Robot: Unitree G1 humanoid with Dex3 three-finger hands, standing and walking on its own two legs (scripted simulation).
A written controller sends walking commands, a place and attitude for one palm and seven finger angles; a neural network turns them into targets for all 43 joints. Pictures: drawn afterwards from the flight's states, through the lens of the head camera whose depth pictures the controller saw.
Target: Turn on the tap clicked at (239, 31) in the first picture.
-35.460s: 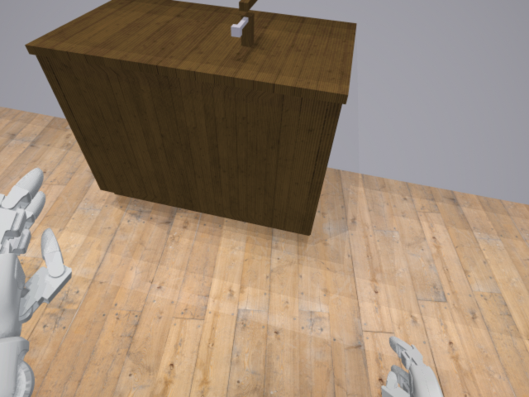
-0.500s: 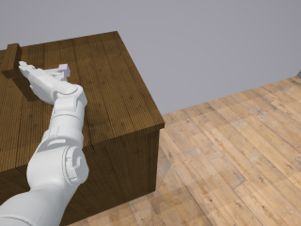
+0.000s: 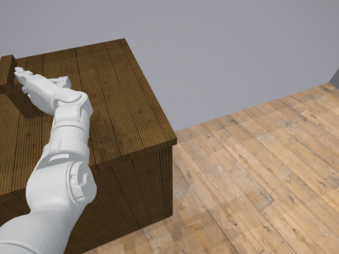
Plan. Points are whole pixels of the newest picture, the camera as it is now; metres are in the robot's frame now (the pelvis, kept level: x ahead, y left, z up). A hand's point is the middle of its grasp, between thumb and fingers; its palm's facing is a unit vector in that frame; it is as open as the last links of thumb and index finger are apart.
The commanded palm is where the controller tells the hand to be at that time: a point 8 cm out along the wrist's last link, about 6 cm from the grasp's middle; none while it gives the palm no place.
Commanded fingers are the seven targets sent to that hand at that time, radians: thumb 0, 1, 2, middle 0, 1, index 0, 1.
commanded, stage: lift the hand up off the lever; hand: left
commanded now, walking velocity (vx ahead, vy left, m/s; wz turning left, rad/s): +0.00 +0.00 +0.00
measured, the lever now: (64, 83) +0.56 +0.26 +0.12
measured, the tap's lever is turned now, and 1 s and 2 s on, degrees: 82 82 82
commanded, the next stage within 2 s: draw the hand back beside the body in 0.98 s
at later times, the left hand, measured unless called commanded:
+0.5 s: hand (58, 80) +0.48 +0.23 +0.19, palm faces +0.81 -0.58 -0.08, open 7.8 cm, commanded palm +0.42 +0.25 +0.19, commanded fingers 0.00 0.90 0.90 -0.15 -0.15 -0.15 -0.15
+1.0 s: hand (54, 81) +0.46 +0.23 +0.20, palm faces +0.80 -0.59 -0.10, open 7.8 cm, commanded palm +0.41 +0.24 +0.20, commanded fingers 0.00 0.90 0.90 -0.15 -0.15 -0.15 -0.15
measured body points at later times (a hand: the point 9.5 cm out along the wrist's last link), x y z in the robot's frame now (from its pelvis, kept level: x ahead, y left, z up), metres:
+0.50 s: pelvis +0.01 +0.00 +0.01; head +0.02 -0.02 +0.46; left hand +0.43 +0.25 +0.19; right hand +0.08 -0.26 -0.13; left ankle +0.02 +0.12 -0.72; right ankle -0.03 -0.05 -0.72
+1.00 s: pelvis +0.00 +0.01 +0.01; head +0.00 -0.01 +0.46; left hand +0.41 +0.25 +0.21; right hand +0.09 -0.24 -0.13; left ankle +0.02 +0.12 -0.72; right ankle -0.03 -0.05 -0.72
